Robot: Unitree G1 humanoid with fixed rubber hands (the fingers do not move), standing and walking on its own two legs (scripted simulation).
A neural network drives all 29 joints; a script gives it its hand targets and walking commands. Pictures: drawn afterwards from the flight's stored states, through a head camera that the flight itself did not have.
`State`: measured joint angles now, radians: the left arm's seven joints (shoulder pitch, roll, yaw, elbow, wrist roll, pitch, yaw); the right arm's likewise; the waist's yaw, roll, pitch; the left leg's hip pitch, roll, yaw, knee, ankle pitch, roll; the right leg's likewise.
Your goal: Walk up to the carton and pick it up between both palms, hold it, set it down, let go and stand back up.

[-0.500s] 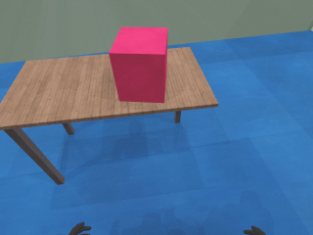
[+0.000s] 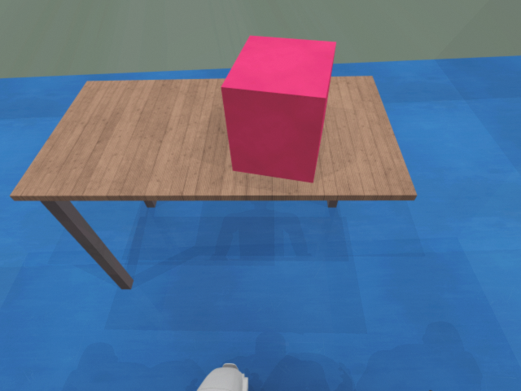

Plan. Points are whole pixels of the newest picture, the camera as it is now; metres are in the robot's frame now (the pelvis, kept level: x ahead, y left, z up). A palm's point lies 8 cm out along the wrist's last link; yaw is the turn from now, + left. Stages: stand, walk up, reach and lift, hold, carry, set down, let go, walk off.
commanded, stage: walk up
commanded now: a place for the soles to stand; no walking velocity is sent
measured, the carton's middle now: (281, 109) +0.73 +0.02 +0.01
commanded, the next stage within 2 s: none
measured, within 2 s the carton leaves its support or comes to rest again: neither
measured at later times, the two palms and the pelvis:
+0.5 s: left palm (153, 331) +0.23 +0.23 -0.10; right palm (467, 384) +0.19 -0.30 -0.13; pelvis +0.12 -0.03 -0.02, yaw +4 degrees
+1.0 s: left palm (146, 316) +0.25 +0.25 -0.09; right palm (423, 276) +0.35 -0.25 -0.08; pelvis +0.18 -0.02 +0.00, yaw +8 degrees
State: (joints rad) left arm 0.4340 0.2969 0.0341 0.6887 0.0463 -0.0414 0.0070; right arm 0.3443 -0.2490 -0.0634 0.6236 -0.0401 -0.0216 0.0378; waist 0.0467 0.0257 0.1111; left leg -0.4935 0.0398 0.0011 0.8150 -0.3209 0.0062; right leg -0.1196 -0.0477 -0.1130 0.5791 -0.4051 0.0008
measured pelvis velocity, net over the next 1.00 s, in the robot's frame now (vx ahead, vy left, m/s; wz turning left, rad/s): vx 0.18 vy -0.02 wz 0.13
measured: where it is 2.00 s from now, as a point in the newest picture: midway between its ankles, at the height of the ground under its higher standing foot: outside the picture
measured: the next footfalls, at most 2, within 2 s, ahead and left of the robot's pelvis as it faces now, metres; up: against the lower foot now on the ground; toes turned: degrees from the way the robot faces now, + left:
left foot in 0.06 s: +0.19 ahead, +0.10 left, +0.00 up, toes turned +6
right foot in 0.40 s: +0.26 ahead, -0.15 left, +0.00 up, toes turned +4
